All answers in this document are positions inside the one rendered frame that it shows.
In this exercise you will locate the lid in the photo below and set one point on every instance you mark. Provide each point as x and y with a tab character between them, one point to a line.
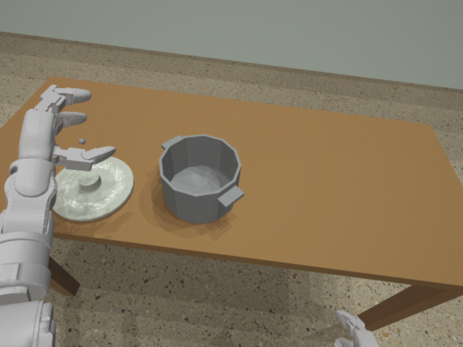
77	204

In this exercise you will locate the robot right hand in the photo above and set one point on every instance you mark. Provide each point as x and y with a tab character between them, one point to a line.
356	328

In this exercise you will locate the pot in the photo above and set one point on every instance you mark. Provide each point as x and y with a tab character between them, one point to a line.
200	177

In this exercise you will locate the robot left hand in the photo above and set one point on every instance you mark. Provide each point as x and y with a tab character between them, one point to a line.
44	122

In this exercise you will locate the left robot upper arm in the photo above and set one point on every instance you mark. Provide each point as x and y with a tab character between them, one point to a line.
27	324

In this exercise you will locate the knob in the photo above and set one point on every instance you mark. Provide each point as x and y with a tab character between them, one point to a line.
89	180

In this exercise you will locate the robot left forearm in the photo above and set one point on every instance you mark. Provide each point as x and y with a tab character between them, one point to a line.
26	231

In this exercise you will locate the table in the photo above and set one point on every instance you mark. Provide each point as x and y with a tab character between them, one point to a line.
325	192

